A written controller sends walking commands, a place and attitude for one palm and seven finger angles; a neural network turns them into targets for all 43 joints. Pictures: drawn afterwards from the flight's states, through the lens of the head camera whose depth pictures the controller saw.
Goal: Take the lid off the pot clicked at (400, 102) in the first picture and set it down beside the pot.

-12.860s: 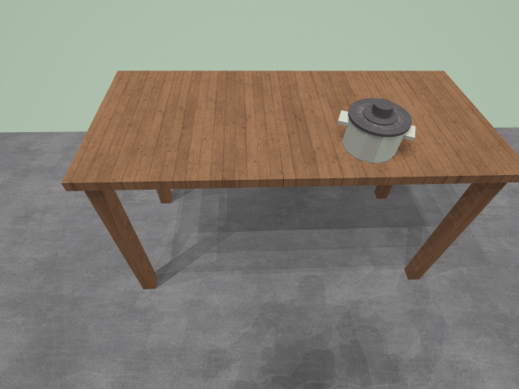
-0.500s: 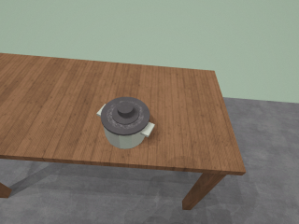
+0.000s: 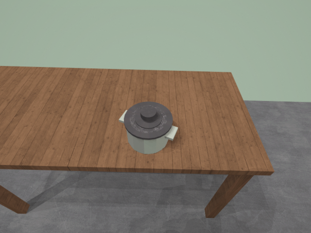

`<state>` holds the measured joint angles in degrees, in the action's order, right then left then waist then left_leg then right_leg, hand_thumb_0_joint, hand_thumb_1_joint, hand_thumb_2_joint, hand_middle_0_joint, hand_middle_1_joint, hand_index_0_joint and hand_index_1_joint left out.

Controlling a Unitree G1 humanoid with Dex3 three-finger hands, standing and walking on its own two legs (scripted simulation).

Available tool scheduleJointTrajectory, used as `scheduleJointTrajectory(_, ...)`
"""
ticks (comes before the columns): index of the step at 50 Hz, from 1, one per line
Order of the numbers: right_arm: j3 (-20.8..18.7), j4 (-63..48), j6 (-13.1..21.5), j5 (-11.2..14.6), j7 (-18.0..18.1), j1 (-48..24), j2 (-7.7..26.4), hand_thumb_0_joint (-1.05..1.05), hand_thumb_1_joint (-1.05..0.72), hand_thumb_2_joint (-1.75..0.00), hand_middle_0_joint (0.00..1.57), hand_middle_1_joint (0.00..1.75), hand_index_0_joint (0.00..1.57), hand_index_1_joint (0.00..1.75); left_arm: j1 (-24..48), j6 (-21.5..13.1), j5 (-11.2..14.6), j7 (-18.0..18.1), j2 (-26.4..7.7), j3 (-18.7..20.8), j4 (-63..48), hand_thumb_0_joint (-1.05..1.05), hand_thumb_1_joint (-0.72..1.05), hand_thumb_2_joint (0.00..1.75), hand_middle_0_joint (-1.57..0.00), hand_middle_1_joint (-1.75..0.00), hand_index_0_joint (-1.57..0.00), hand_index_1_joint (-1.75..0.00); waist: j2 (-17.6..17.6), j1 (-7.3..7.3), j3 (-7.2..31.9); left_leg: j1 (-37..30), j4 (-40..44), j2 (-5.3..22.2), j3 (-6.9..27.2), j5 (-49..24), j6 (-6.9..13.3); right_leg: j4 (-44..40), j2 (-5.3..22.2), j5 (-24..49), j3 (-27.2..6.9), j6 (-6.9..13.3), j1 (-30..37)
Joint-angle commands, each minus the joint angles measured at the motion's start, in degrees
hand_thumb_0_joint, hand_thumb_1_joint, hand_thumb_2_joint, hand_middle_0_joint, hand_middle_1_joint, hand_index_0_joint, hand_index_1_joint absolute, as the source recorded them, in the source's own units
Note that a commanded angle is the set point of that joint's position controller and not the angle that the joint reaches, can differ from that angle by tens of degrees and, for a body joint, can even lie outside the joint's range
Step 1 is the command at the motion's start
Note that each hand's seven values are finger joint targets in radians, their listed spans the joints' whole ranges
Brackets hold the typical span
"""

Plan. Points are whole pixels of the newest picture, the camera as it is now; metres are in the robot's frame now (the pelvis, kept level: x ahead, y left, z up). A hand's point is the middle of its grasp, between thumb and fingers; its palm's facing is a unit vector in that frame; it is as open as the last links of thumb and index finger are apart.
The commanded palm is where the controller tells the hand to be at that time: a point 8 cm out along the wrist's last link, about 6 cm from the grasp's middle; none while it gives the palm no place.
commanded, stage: come to a stop and stand still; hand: left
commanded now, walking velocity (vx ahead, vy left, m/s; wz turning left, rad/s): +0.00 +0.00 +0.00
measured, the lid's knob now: (148, 113) +0.46 +0.06 +0.03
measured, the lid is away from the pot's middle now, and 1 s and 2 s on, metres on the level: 0.00 0.00 0.00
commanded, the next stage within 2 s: look again from close up in 0.80 s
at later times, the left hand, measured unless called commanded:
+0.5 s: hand out of the picture +0.01 +0.16 -0.18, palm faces +0.02 -0.99 -0.14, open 7.4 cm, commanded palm none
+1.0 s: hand out of the picture +0.02 +0.15 -0.18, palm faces +0.03 -0.99 -0.15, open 7.4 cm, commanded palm none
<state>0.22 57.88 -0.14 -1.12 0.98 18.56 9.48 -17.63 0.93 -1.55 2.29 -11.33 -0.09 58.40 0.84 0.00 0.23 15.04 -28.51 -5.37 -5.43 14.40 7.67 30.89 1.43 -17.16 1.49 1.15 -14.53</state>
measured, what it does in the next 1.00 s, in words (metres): stands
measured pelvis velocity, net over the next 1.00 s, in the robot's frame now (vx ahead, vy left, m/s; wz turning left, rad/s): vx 0.04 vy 0.00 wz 0.02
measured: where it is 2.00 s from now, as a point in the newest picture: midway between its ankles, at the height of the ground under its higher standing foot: outside the picture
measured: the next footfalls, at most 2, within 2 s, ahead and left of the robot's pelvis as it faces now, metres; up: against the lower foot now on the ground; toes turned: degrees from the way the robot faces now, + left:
none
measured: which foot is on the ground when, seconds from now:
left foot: down 0.00-1.00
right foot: down 0.00-1.00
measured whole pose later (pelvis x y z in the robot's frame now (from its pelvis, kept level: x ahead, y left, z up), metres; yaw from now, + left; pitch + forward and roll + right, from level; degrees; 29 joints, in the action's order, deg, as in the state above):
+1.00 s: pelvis +0.04 +0.00 +0.01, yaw +1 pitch +0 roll -1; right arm 1.1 65.5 2.2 -0.4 2.2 17.5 6.6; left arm -18.1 0.0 -0.7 3.0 -8.2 -1.1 63.1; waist -2.3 0.2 -1.3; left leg 8.7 -22.5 -5.9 -3.8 14.6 7.1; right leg 23.8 1.4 -16.7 2.0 -1.2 -7.4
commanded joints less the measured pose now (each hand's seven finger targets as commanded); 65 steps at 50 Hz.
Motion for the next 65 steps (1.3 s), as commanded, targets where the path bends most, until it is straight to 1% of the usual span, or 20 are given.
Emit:
scheduleJointTrajectory(1, -1.35, -3.08, 2.1, 0.38, 0.53, -0.06, 7.2, 0.0, -0.9, -0.9, 0.2, 0.3, 0.2, 0.3, -4.24, -0.79, 0.09, 0.05, -2.88, 0.4, -1.29, 0.0, 0.9, 0.9, -0.2, -0.3, -0.2, -0.3, -0.12, 1.4, -4.25, 2.04, 16.41, 14.24, 19.75, 9.73, -3.41, -1.63, 1.32, -2.07, -1.88, 1.32, -1.62)
scheduleJointTrajectory(3, -1.21, -2.28, 2.31, 0.38, 0.64, 0.7, 6.88, 0.0, -0.9, -0.9, 0.2, 0.3, 0.2, 0.3, -4.09, -0.76, 0.19, 0.13, -3.15, 0.44, -1.12, 0.0, 0.9, 0.9, -0.2, -0.3, -0.2, -0.3, 0.37, 1.25, -3.23, -0.54, 16.08, 14.28, 19.85, 5.11, -4.17, -1.78, 1.42, -2.01, -2.06, 1.35, -2.03)
scheduleJointTrajectory(5, -1.19, -1.53, 2.44, 0.45, 0.79, 1.48, 6.6, 0.0, -0.9, -0.9, 0.2, 0.3, 0.2, 0.3, -4.35, -0.97, 0.28, 0.28, -2.95, 0.3, -0.68, 0.0, 0.9, 0.9, -0.2, -0.3, -0.2, -0.3, -1.4, 0.97, -2.07, -2.83, 14.65, 14.04, 18.75, -0.18, -4.54, -3.2, 1.87, -0.49, -2.65, 1.46, -1.48)
scheduleJointTrajectory(7, -0.97, -0.56, 2.58, 0.48, 0.9, 1.98, 6.01, 0.0, -0.9, -0.9, 0.2, 0.3, 0.2, 0.3, -4.14, -1.07, 0.41, 0.34, -2.92, 0.2, -0.34, 0.0, 0.9, 0.9, -0.2, -0.3, -0.2, -0.3, -1.1, 0.89, -2.46, -4.18, 13.58, 13.83, 17.78, -6.27, -5.37, -4.0, 2.19, 0.96, -2.75, 1.56, -1.34)
scheduleJointTrajectory(8, -0.97, -0.34, 2.63, 0.49, 0.98, 2.21, 6.29, 0.0, -0.9, -0.9, 0.2, 0.3, 0.2, 0.3, -4.51, -1.0, 0.43, 0.46, -2.8, 0.2, -0.06, 0.0, 0.9, 0.9, -0.2, -0.3, -0.2, -0.3, -0.49, 0.68, -2.29, -4.75, 13.55, 13.71, 17.55, -7.23, -6.48, -3.9, 2.28, 0.7, -2.9, 1.49, -1.22)
scheduleJointTrajectory(11, -0.72, 1.01, 2.65, 0.55, 1.16, 2.71, 5.95, 0.0, -0.9, -0.9, 0.2, 0.3, 0.2, 0.3, -5.22, -0.96, 0.56, 0.62, -2.45, -0.02, 0.96, 0.0, 0.9, 0.9, -0.2, -0.3, -0.2, -0.3, 0.83, 0.54, -2.98, -5.86, 13.38, 13.24, 16.51, -9.89, -7.3, -4.32, 2.69, 1.3, -3.14, 1.31, -1.17)
scheduleJointTrajectory(13, -0.69, 1.41, 2.72, 0.59, 1.19, 2.39, 5.74, 0.0, -0.9, -0.9, 0.2, 0.3, 0.2, 0.3, -5.55, -1.03, 0.5, 0.65, -2.34, -0.07, 1.33, 0.0, 0.9, 0.9, -0.2, -0.3, -0.2, -0.3, 0.84, 0.66, -3.05, -6.2, 12.45, 13.15, 15.66, -12.28, -5.94, -5.01, 3.03, 2.31, -3.16, 1.23, -0.67)
scheduleJointTrajectory(16, -0.54, 2.25, 2.95, 0.67, 1.38, 2.94, 5.28, 0.0, -0.9, -0.9, 0.2, 0.3, 0.2, 0.3, -5.97, -1.3, 0.62, 0.78, -2.03, -0.14, 2.14, 0.0, 0.9, 0.9, -0.2, -0.3, -0.2, -0.3, -0.53, 0.41, -1.56, -8.17, 10.61, 12.44, 14.35, -17.85, -6.78, -5.86, 3.59, 4.98, -3.79, 1.28, 0.75)
scheduleJointTrajectory(18, -0.47, 2.68, 3.01, 0.69, 1.43, 2.76, 5.44, 0.0, -0.9, -0.9, 0.2, 0.3, 0.2, 0.3, -6.16, -1.39, 0.71, 0.84, -1.92, -0.14, 2.34, 0.0, 0.9, 0.9, -0.2, -0.3, -0.2, -0.3, -0.91, 0.41, -1.58, -8.55, 9.38, 12.2, 13.69, -20.65, -6.22, -6.28, 3.96, 6.64, -3.9, 1.26, 1.36)
scheduleJointTrajectory(21, -0.4, 3.44, 3.01, 0.7, 1.61, 3.19, 5.07, 0.0, -0.9, -0.9, 0.2, 0.3, 0.2, 0.3, -5.96, -1.22, 0.77, 0.93, -1.52, -0.2, 2.77, 0.0, 0.9, 0.9, -0.2, -0.3, -0.2, -0.3, 1.21, 0.25, -2.46, -8.87, 10.14, 12.26, 13.74, -21.24, -6.04, -5.97, 3.81, 5.24, -3.54, 0.98, 1.02)
scheduleJointTrajectory(22, -0.38, 3.55, 3.03, 0.77, 1.62, 3.01, 4.95, 0.0, -0.9, -0.9, 0.2, 0.3, 0.2, 0.3, -5.87, -1.23, 0.72, 0.87, -1.73, -0.2, 2.75, 0.0, 0.9, 0.9, -0.2, -0.3, -0.2, -0.3, 0.82, 0.5, -3.02, -8.38, 9.81, 12.44, 13.77, -22.71, -5.5, -6.31, 3.79, 5.82, -3.06, 0.81, 1.13)
scheduleJointTrajectory(26, -0.31, 4.24, 3.03, 0.75, 1.77, 3.2, 4.54, 0.0, -0.9, -0.9, 0.2, 0.3, 0.2, 0.3, -6.11, -1.26, 0.76, 1.0, -0.99, -0.25, 3.62, 0.0, 0.9, 0.9, -0.2, -0.3, -0.2, -0.3, 1.0, 0.34, -2.81, -8.98, 9.64, 12.17, 13.39, -23.39, -5.48, -6.81, 4.2, 6.68, -3.22, 0.72, 2.01)
scheduleJointTrajectory(27, -0.31, 4.25, 3.0, 0.8, 1.75, 3.13, 4.54, 0.0, -0.9, -0.9, 0.2, 0.3, 0.2, 0.3, -5.95, -1.25, 0.76, 0.94, -1.32, -0.24, 3.38, 0.0, 0.9, 0.9, -0.2, -0.3, -0.2, -0.3, -0.5, 0.57, -3.57, -8.22, 9.32, 12.25, 13.43, -23.66, -5.02, -7.2, 4.1, 7.17, -2.97, 0.64, 2.19)
scheduleJointTrajectory(33, -0.35, 5.02, 3.16, 0.79, 1.73, 3.09, 4.35, 0.0, -0.9, -0.9, 0.2, 0.3, 0.2, 0.3, -5.99, -1.49, 0.78, 1.01, -0.91, -0.19, 3.65, 0.0, 0.9, 0.9, -0.2, -0.3, -0.2, -0.3, -1.06, 0.64, -2.34, -8.41, 8.86, 11.85, 13.0, -22.82, -4.65, -7.91, 4.84, 9.18, -3.42, 0.78, 3.71)
scheduleJointTrajectory(37, -0.28, 5.65, 3.11, 0.83, 1.68, 3.17, 3.79, 0.0, -0.9, -0.9, 0.2, 0.3, 0.2, 0.3, -5.66, -1.59, 0.85, 0.98, -1.02, -0.21, 3.55, 0.0, 0.9, 0.9, -0.2, -0.3, -0.2, -0.3, -1.97, 0.69, -3.19, -7.67, 8.81, 11.72, 12.78, -22.0, -4.23, -8.63, 5.0, 10.24, -3.5, 0.86, 4.15)
scheduleJointTrajectory(45, -0.21, 6.69, 3.09, 0.82, 1.65, 3.45, 3.45, 0.0, -0.9, -0.9, 0.2, 0.3, 0.2, 0.3, -6.06, -1.63, 0.8, 0.99, -0.66, -0.22, 3.89, 0.0, 0.9, 0.9, -0.2, -0.3, -0.2, -0.3, -0.41, 0.64, -3.5, -7.83, 9.91, 11.82, 12.81, -18.79, -4.23, -9.19, 5.14, 8.48, -3.63, 0.78, 3.81)
scheduleJointTrajectory(48, -0.13, 6.78, 3.06, 0.88, 1.64, 3.55, 3.4, 0.0, -0.9, -0.9, 0.2, 0.3, 0.2, 0.3, -5.94, -1.6, 0.81, 0.97, -0.57, -0.23, 3.9, 0.0, 0.9, 0.9, -0.2, -0.3, -0.2, -0.3, -1.39, 0.63, -4.14, -6.94, 9.92, 11.77, 12.96, -18.62, -4.05, -9.22, 4.99, 8.91, -3.65, 0.85, 4.1)
scheduleJointTrajectory(61, -0.06, 7.87, 3.17, 0.95, 1.64, 4.44, 2.38, 0.0, -0.9, -0.9, 0.2, 0.3, 0.2, 0.3, -7.0, -1.8, 0.78, 0.96, 0.25, -0.38, 4.64, 0.0, 0.9, 0.9, -0.2, -0.3, -0.2, -0.3, -0.45, 0.59, -4.46, -6.93, 10.77, 11.78, 13.05, -16.32, -3.89, -9.64, 5.18, 8.15, -3.44, 0.81, 3.77)
scheduleJointTrajectory(62, -0.11, 7.82, 3.17, 1.01, 1.63, 4.37, 2.27, 0.0, -0.9, -0.9, 0.2, 0.3, 0.2, 0.3, -6.96, -1.79, 0.79, 0.91, 0.07, -0.33, 4.48, 0.0, 0.9, 0.9, -0.2, -0.3, -0.2, -0.3, -1.3, 0.72, -4.61, -6.41, 10.39, 11.87, 13.09, -16.76, -3.62, -9.88, 4.97, 8.58, -3.28, 0.84, 4.17)
scheduleJointTrajectory(65, -0.08, 7.94, 3.18, 0.96, 1.65, 4.57, 2.21, 0.0, -0.9, -0.9, 0.2, 0.3, 0.2, 0.3, -7.37, -1.83, 0.76, 0.95, 0.52, -0.37, 4.8, 0.0, 0.9, 0.9, -0.2, -0.3, -0.2, -0.3, 0.07, 0.65, -4.51, -6.7, 10.8, 11.83, 13.05, -15.62, -3.79, -9.76, 5.12, 8.08, -3.45, 0.79, 3.69)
